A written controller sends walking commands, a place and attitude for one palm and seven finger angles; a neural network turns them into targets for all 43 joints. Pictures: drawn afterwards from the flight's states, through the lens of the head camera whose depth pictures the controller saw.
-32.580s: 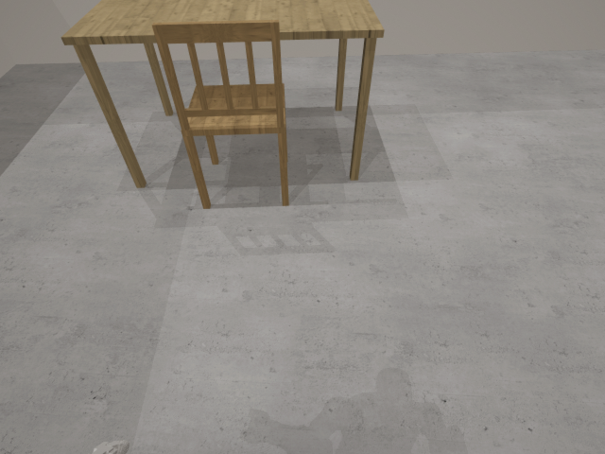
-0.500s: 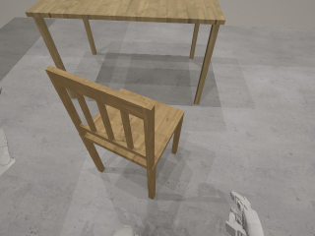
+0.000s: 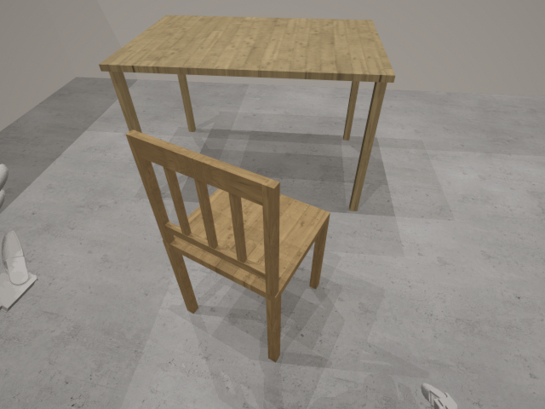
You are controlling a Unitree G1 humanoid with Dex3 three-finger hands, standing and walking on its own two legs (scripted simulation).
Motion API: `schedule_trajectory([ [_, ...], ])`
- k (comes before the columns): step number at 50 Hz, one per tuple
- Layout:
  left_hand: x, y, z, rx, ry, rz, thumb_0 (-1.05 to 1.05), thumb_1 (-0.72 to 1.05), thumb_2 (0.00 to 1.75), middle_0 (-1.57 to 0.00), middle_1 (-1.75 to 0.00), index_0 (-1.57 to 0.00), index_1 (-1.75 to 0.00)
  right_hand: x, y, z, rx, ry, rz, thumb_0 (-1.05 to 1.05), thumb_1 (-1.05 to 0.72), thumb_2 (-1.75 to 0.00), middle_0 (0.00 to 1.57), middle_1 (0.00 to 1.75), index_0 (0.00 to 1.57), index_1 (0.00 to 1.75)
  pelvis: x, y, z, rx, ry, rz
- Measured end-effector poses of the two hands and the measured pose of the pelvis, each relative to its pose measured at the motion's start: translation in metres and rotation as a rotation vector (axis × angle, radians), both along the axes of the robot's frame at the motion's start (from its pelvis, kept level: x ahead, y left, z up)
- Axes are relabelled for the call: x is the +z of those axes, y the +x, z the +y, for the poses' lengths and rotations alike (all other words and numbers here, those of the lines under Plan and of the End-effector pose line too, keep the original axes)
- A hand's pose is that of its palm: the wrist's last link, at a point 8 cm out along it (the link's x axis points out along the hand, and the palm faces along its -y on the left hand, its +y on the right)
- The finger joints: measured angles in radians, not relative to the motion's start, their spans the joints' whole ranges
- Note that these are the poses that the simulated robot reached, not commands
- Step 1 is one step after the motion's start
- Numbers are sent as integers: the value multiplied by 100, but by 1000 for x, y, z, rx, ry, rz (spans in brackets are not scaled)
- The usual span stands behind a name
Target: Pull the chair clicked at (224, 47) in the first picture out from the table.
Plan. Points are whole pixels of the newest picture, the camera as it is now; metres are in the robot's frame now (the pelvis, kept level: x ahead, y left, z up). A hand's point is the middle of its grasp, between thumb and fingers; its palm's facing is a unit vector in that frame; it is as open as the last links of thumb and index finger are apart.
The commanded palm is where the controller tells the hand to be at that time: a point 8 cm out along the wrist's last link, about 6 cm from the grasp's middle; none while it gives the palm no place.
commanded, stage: stop stepping back and stand still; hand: left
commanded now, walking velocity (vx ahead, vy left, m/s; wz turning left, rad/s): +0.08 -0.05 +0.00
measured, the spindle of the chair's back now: (207, 214) +0.60 +0.21 -0.12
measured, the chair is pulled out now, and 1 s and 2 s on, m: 0.59 0.59 0.59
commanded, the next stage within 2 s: let the arm hang, fingers relaxed in 0.22 s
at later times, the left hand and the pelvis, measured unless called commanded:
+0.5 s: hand (114, 375) +0.19 +0.26 -0.06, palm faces +0.15 -0.93 -0.35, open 7.4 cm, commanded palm none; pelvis +0.01 +0.03 +0.00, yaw +3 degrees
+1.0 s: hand out of the picture -0.05 +0.23 -0.15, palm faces +0.02 -0.96 -0.26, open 7.3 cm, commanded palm none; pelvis +0.00 +0.03 +0.01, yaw +1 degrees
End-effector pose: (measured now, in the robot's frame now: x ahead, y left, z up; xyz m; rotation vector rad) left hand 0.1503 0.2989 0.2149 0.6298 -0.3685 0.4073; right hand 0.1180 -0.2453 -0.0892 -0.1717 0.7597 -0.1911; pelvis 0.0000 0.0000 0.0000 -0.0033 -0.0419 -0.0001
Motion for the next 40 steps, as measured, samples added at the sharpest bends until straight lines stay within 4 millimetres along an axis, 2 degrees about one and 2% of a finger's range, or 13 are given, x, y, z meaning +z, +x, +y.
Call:
schedule_trajectory([
  [4, -26, -9, 18, 79, -126, 58, 0, 88, 90, -21, -30, -21, -30, 8, 0, 16, 31, -2, 18, 2, -91, -90, 20, 30, 20, 29, 5, -2, 4, -16, 15, 7],
  [8, -50, -7, 17, 63, -207, 85, 1, 89, 90, -20, -30, -21, -30, 14, 6, 28, 61, -46, -20, 2, -91, -90, 20, 30, 20, 30, 0, -6, 13, -13, 3, -6],
  [13, -32, 3, 8, -11, -136, 46, 1, 88, 90, -21, -30, -21, -30, 21, 20, 41, 84, -21, -66, 2, -91, -90, 20, 30, 20, 30, 0, -1, 14, 7, 9, -3],
  [16, -14, 6, 10, -24, -57, 14, 1, 88, 90, -21, -30, -21, -30, 20, 30, 45, 101, -3, -69, 2, -91, -90, 20, 30, 20, 30, 1, 2, 14, 9, -11, 2],
  [17, -17, 11, 13, -27, -38, 33, 1, 88, 90, -21, -30, -21, -30, 18, 33, 45, 113, 6, -68, 2, -91, -90, 20, 30, 20, 30, 2, 3, 15, 17, -17, 13],
  [19, -52, 28, 24, -9, -89, 187, 0, 89, 90, -20, -30, -21, -30, 6, 36, 43, 132, 18, -17, 1, -90, -90, 20, 30, 20, 30, -1, 4, 19, 35, -22, 33],
  [21, -112, 41, 31, 41, -228, 414, 0, 89, 90, -20, -30, -20, -30, -8, 33, 40, 126, 22, 51, 1, -91, -90, 20, 30, 20, 30, -3, 5, 24, 45, -22, 44],
  [23, -182, 38, 27, 89, -375, 665, 0, 90, 90, -19, -30, -20, -30, -17, 25, 39, 112, 23, 113, 1, -91, -90, 20, 30, 20, 30, -4, 5, 28, 48, -17, 46],
  [25, -246, 19, 9, 108, -497, 911, 0, 90, 90, -19, -30, -19, -30, -22, 11, 39, 98, 16, 173, 1, -91, -90, 20, 30, 20, 29, -4, 5, 30, 44, -11, 40],
  [27, -298, -12, -18, 102, -597, 1131, 0, 91, 90, -19, -30, -19, -30, -22, -6, 39, 84, 3, 238, 1, -91, -90, 20, 30, 20, 29, -3, 4, 30, 39, -6, 31],
  [30, -346, -69, -58, 90, -729, 1386, 0, 91, 90, -19, -30, -19, -30, -20, -36, 38, 65, -22, 347, 1, -91, -90, 20, 30, 20, 29, 1, 3, 30, 33, -7, 21],
  [35, -357, -122, -41, 222, -766, 1482, -6, 102, 89, -21, -30, -21, -30, -21, -81, 38, 49, -36, 519, 1, -91, -90, 20, 30, 20, 29, 7, -1, 28, 44, -17, 18],
  [40, -347, -171, -22, 328, -716, 1624, -3, 98, 89, -20, -30, -20, -30, -32, -108, 43, 11, 10, 589, 1, -91, -90, 20, 30, 20, 29, 9, 0, 33, 38, -15, 16],
])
